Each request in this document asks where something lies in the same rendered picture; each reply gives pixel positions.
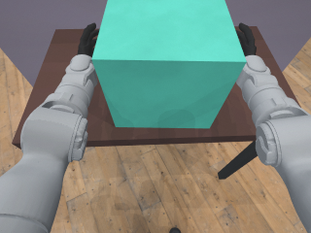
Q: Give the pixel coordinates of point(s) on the carton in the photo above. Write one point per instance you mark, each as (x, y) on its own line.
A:
(167, 63)

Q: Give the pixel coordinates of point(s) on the robot right upper arm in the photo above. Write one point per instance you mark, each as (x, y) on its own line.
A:
(285, 144)

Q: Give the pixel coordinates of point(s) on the left robot hand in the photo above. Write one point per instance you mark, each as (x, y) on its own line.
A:
(87, 43)

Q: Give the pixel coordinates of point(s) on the right robot hand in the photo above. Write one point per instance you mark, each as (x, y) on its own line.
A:
(247, 40)

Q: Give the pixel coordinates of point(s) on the table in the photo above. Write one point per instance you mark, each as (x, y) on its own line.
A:
(233, 122)

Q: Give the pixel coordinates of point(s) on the robot right forearm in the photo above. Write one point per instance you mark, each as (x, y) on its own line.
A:
(263, 95)

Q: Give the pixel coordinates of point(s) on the robot left upper arm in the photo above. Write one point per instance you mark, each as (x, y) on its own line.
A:
(30, 191)

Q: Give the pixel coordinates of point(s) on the robot left forearm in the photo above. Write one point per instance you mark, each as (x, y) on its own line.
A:
(74, 93)

